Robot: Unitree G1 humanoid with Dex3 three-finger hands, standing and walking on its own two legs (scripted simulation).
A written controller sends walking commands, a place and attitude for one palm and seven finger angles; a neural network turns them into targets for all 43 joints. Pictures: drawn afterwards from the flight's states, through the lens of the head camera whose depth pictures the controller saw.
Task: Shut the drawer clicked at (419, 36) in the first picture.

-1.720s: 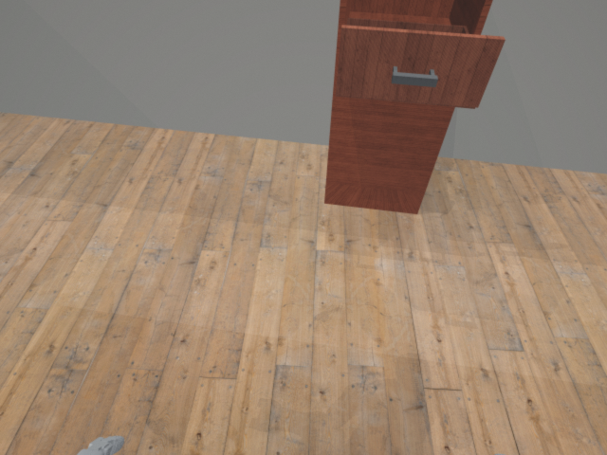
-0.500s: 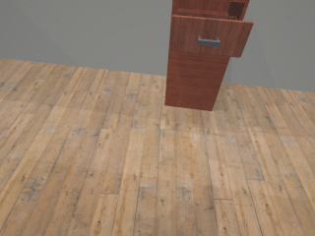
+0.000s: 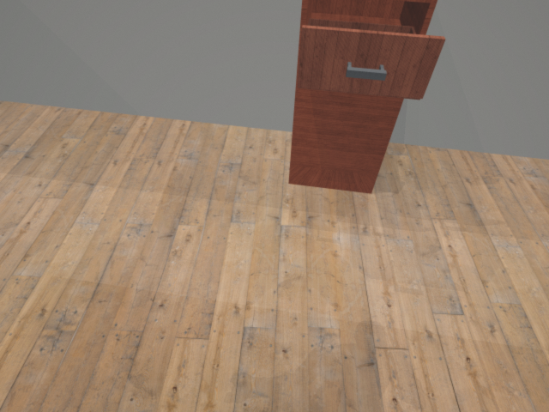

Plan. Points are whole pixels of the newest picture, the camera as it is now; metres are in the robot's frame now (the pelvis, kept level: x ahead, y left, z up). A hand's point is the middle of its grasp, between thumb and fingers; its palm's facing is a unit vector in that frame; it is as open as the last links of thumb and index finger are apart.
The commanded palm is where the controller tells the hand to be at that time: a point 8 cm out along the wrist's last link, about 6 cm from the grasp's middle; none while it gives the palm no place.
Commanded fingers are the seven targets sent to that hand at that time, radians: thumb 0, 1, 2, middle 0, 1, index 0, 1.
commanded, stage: walk to a spot facing it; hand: left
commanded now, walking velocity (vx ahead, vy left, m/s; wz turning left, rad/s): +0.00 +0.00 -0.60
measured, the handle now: (365, 70) +1.01 -0.20 +0.03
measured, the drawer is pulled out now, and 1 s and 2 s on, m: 0.29 0.29 0.29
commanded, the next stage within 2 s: none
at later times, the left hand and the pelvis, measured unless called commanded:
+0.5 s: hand out of the picture +0.04 +0.13 -0.16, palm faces -0.17 -0.95 -0.25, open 7.4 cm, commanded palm none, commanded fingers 0.00 0.90 0.90 -0.20 -0.30 -0.20 -0.30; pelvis -0.02 -0.05 -0.01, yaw -14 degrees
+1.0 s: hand (188, 410) +0.16 +0.16 -0.18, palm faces -0.37 -0.91 -0.19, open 7.4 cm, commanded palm none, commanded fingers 0.00 0.90 0.90 -0.20 -0.30 -0.20 -0.30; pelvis +0.13 -0.03 -0.01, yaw -29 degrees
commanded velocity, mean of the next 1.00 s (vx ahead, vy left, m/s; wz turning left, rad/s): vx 0.23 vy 0.00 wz -0.57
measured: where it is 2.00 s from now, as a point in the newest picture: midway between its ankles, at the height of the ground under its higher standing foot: (312, 344)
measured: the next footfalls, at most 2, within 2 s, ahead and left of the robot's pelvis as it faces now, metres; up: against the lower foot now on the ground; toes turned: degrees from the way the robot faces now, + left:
left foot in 1.04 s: +0.30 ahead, +0.02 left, +0.00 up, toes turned -30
right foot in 1.70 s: +0.38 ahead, -0.18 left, +0.00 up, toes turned -65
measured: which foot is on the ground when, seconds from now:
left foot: down 0.00-0.32, up 0.34-1.00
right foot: down 0.00-1.00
